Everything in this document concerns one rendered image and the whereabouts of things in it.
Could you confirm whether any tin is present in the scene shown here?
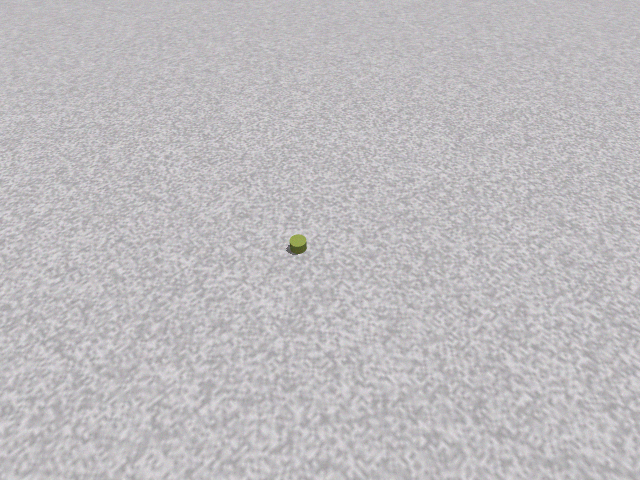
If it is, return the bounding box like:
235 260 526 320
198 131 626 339
290 234 307 254

